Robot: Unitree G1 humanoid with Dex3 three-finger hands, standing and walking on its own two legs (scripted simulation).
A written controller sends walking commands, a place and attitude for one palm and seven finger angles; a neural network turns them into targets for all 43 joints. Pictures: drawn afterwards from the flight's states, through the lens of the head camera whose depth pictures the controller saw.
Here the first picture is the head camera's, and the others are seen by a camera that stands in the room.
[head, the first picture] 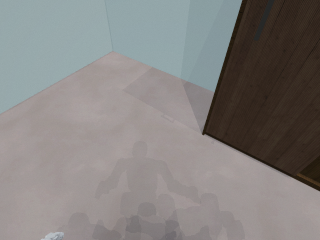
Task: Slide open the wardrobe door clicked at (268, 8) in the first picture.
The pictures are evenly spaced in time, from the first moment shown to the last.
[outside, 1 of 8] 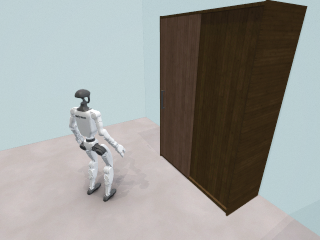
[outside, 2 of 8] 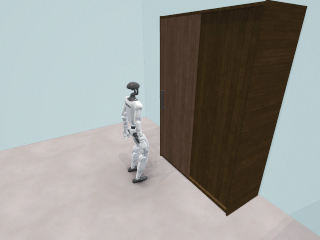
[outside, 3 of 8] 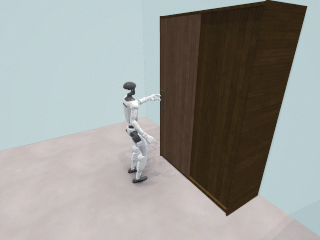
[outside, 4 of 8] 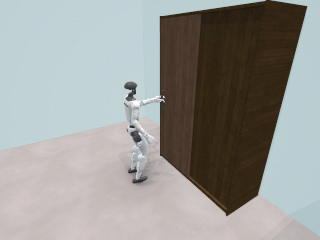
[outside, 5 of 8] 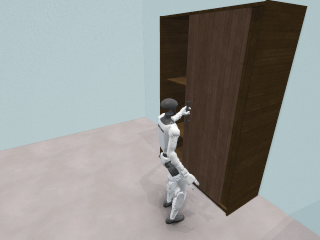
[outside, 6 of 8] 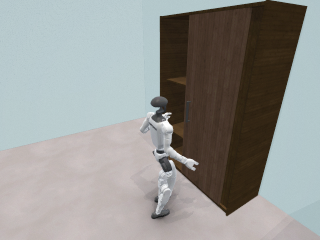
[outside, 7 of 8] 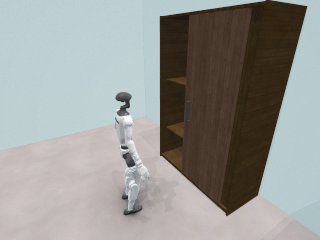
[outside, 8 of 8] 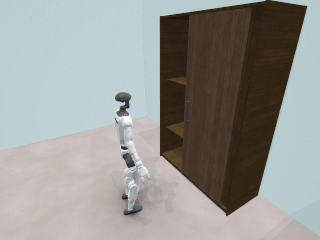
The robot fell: no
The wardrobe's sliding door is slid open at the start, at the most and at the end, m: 0.00 0.53 0.53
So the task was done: yes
